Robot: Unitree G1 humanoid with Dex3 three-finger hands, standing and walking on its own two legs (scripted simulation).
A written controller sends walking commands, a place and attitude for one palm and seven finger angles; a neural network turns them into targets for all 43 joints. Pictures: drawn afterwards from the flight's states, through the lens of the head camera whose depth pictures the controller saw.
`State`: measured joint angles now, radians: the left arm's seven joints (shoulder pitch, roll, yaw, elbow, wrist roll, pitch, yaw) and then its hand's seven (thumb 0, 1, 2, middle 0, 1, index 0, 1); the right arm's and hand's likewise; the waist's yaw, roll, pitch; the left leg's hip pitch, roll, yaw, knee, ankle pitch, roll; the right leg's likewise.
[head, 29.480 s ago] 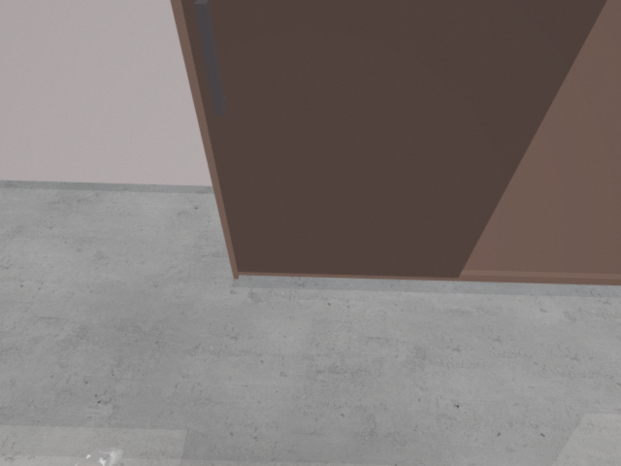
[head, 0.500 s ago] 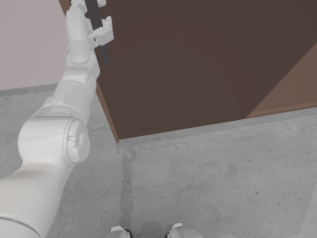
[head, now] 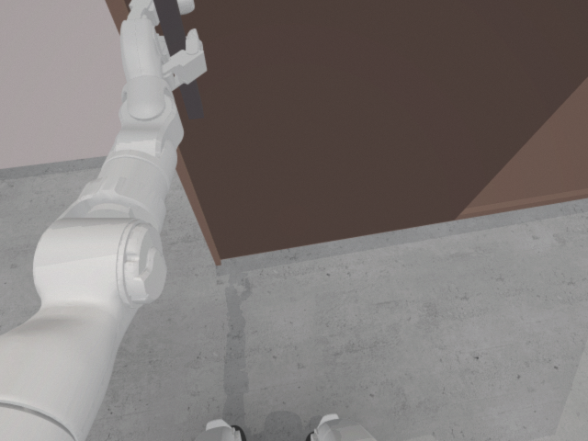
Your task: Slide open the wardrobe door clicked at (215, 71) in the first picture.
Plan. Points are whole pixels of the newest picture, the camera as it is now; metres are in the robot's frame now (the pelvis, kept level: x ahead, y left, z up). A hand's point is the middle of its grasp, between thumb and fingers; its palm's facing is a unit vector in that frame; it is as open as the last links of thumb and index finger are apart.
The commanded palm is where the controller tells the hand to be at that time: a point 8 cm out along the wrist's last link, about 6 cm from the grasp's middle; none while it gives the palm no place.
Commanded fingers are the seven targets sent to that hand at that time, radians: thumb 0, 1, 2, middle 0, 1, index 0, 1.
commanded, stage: grip the handle and tug to test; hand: left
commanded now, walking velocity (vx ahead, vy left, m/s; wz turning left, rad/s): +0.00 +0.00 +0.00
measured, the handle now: (176, 34) +0.62 +0.06 +0.15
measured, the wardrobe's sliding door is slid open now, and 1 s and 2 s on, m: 0.00 0.01 0.05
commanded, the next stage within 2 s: tug the door sideways, standing still in 0.28 s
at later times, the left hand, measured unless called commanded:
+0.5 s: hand (195, 55) +0.57 +0.04 +0.16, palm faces +0.02 -1.00 -0.02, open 5.9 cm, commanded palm +0.55 +0.08 +0.15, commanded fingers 0.00 0.90 0.90 -0.45 -1.40 -0.45 -1.40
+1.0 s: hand (204, 56) +0.57 +0.03 +0.15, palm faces +0.09 -0.99 -0.05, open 6.0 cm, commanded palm +0.55 +0.02 +0.15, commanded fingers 0.00 0.90 0.90 -0.45 -1.40 -0.45 -1.40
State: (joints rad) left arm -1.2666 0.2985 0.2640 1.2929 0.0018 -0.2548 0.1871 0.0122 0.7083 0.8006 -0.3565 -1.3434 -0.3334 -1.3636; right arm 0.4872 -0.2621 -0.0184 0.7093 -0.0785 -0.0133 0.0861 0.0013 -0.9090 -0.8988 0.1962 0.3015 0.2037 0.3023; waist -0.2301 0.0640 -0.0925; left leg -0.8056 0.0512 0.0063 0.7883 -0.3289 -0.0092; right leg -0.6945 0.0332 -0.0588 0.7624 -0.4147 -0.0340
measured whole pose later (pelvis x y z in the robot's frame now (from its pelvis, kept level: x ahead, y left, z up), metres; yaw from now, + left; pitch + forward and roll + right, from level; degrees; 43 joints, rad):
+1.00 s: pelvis +0.00 +0.00 +0.00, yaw +2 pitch +22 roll -1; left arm -1.32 0.23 0.13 1.29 -0.04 -0.24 0.30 -0.01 0.74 0.83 -0.33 -1.40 -0.25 -1.40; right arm 0.51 -0.23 -0.04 0.78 -0.09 -0.05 0.12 0.00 -0.91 -0.90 0.20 0.30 0.20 0.30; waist -0.20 0.06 -0.10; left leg -0.85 0.03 -0.03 0.81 -0.33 -0.02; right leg -0.73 0.03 -0.08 0.79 -0.43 -0.04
